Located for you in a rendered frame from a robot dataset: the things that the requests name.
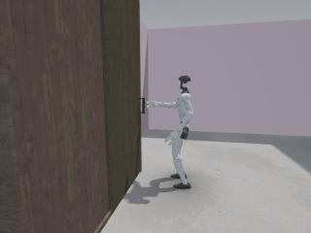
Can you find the right robot hand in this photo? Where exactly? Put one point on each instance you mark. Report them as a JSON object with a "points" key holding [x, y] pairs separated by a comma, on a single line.
{"points": [[154, 104]]}

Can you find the left robot hand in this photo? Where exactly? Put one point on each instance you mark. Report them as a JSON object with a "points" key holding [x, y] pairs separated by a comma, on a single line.
{"points": [[173, 135]]}

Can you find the left robot upper arm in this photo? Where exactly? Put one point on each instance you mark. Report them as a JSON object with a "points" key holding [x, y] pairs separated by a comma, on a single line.
{"points": [[186, 100]]}

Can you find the handle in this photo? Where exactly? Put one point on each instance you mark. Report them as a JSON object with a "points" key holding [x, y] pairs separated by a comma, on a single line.
{"points": [[143, 105]]}

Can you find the left robot forearm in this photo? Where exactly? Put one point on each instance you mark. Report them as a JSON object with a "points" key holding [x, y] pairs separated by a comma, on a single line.
{"points": [[184, 122]]}

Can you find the robot head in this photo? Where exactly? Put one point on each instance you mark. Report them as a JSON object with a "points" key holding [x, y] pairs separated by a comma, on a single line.
{"points": [[184, 79]]}

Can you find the wardrobe door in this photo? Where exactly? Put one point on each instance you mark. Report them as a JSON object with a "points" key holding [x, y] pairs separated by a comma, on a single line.
{"points": [[122, 63], [56, 70]]}

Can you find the right robot upper arm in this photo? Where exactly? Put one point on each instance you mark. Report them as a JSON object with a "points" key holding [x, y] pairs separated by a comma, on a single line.
{"points": [[174, 105]]}

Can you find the right robot forearm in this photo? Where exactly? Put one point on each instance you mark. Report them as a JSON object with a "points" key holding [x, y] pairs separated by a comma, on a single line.
{"points": [[166, 105]]}

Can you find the robot torso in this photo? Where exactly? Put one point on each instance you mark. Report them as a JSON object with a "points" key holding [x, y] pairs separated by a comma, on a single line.
{"points": [[183, 110]]}

